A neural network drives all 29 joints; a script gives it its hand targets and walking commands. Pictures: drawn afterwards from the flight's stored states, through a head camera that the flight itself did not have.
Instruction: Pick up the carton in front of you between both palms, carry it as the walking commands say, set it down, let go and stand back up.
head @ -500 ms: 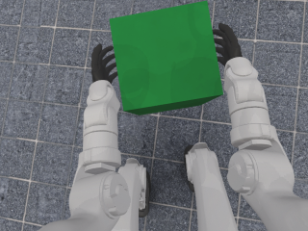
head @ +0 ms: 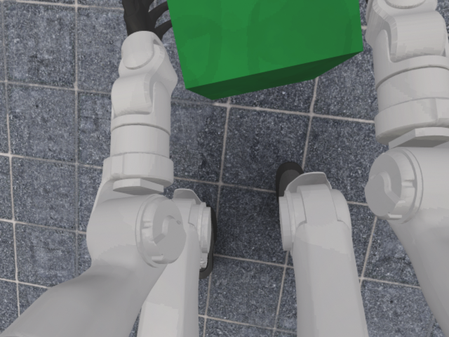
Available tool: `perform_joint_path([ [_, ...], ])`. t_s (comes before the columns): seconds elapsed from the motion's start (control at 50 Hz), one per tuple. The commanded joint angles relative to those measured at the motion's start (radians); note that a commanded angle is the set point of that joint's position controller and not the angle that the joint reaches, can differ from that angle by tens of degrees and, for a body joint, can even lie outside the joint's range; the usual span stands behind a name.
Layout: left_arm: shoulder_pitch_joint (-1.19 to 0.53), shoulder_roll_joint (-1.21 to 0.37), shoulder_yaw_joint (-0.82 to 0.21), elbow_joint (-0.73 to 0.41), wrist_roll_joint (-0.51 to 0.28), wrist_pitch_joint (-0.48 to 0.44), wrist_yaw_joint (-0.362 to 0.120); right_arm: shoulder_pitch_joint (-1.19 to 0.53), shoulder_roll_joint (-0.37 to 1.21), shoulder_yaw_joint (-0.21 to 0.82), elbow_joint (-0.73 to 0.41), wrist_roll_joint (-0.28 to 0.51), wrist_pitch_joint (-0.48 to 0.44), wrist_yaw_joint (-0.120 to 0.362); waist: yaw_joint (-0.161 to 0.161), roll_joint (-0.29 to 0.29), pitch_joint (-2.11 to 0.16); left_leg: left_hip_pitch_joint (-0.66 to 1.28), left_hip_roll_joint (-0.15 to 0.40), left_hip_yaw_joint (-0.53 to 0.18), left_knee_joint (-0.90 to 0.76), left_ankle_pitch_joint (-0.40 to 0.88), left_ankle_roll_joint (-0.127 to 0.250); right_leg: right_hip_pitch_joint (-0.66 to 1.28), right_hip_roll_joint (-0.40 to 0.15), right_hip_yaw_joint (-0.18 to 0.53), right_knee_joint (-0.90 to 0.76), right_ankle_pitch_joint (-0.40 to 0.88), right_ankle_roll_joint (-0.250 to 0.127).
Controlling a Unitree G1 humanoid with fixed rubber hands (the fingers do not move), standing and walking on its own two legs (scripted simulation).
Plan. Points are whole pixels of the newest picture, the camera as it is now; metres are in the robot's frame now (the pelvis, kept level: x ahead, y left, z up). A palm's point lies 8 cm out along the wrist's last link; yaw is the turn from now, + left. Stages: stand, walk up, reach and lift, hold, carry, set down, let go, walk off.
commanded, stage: set down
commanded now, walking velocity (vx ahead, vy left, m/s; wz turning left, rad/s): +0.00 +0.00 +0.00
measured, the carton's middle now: (254, 17) +0.55 -0.11 -0.23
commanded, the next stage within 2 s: none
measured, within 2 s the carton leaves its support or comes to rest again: rests again in 0.64 s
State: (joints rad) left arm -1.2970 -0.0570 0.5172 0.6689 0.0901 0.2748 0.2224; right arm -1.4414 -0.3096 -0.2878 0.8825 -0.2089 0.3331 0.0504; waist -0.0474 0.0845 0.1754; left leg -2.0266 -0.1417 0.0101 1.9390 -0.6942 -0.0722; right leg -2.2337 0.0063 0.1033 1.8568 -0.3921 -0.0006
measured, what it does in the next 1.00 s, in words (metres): lowers itself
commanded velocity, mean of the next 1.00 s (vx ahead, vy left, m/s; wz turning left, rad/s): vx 0.00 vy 0.00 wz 0.00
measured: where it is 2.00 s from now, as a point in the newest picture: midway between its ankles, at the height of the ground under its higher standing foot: (247, 235)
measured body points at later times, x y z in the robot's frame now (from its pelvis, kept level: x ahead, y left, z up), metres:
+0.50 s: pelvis +0.00 +0.00 -0.05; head +0.37 -0.07 +0.17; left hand +0.56 +0.04 -0.23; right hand +0.56 -0.27 -0.23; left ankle +0.07 +0.13 -0.42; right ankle +0.14 -0.13 -0.42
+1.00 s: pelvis -0.02 +0.00 -0.07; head +0.36 -0.06 +0.15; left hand +0.55 +0.04 -0.25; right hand +0.55 -0.27 -0.25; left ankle +0.07 +0.13 -0.42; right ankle +0.14 -0.13 -0.42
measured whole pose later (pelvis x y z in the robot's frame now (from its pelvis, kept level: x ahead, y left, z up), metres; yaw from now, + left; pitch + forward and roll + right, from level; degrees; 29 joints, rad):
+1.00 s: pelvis -0.02 +0.00 -0.07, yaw +1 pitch +32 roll +4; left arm -1.55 0.05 0.42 0.89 0.04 0.24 0.14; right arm -1.69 -0.53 -0.23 1.18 -0.09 0.25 0.16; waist -0.07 0.09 0.52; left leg -2.08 -0.23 -0.03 2.22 -0.72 -0.11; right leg -2.26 -0.07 0.07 2.12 -0.42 -0.03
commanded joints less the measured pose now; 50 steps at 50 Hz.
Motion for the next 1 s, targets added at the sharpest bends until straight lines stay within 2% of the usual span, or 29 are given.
perform_joint_path([
  [0.0,-0.769,-0.728,-0.521,-0.049,-0.150,-0.029,-0.246,-0.507,0.804,0.332,-0.024,0.150,-0.035,0.223,-0.045,-0.161,-1.234,0.114,-0.082,0.102,-0.157,0.215,-0.003,1.152,0.069,-0.116,-0.008,0.338,0.004],
  [0.16,-0.870,-0.666,-0.571,-0.070,-0.236,-0.038,-0.238,-0.621,0.749,0.380,-0.014,0.234,-0.047,0.236,-0.054,-0.169,-1.227,0.107,-0.075,0.108,-0.054,0.262,-0.005,1.176,0.052,-0.107,0.099,0.434,-0.007],
  [0.22,-0.905,-0.686,-0.611,-0.087,-0.258,-0.045,-0.232,-0.660,0.735,0.393,-0.028,0.276,-0.060,0.243,-0.067,-0.112,-1.226,0.123,-0.071,0.112,-0.026,0.309,-0.011,1.166,0.051,-0.098,0.127,0.495,-0.021],
  [0.3,-0.946,-0.691,-0.656,-0.101,-0.290,-0.055,-0.226,-0.646,0.720,0.377,0.009,0.289,-0.068,0.241,-0.095,-0.088,-1.229,0.111,-0.071,0.109,-0.004,0.316,-0.018,1.203,0.045,-0.087,0.153,0.560,-0.030],
  [0.4,-0.924,-0.677,-0.602,-0.040,-0.260,-0.052,-0.231,-0.609,0.700,0.314,0.100,0.247,-0.070,0.261,-0.108,-0.040,-1.082,0.145,-0.073,0.095,-0.005,0.301,-0.017,1.001,0.045,-0.107,0.153,0.433,-0.038],
  [0.48,-0.906,-0.652,-0.540,0.007,-0.225,-0.052,-0.234,-0.620,0.676,0.277,0.144,0.224,-0.076,0.278,-0.107,-0.026,-0.975,0.151,-0.073,0.085,-0.006,0.273,-0.013,0.878,0.040,-0.111,0.154,0.351,-0.044],
  [0.66,-0.943,-0.582,-0.514,0.041,-0.222,-0.066,-0.229,-0.688,0.595,0.269,0.168,0.243,-0.096,0.279,-0.115,-0.013,-0.875,0.142,-0.064,0.088,0.020,0.229,-0.005,0.840,0.029,-0.097,0.169,0.294,-0.055],
  [0.78,-0.886,-0.535,-0.451,0.111,-0.169,-0.054,-0.242,-0.645,0.559,0.244,0.236,0.226,-0.086,0.290,-0.095,0.002,-0.686,0.076,-0.064,0.087,0.027,0.127,0.008,0.762,0.022,-0.082,0.166,0.177,-0.064],
  [0.98,-0.749,-0.475,-0.349,0.209,-0.087,-0.041,-0.262,-0.548,0.505,0.198,0.295,0.177,-0.077,0.304,-0.066,0.018,-0.444,-0.008,-0.057,0.084,0.034,0.043,0.029,0.657,0.020,-0.064,0.169,0.078,-0.072],
])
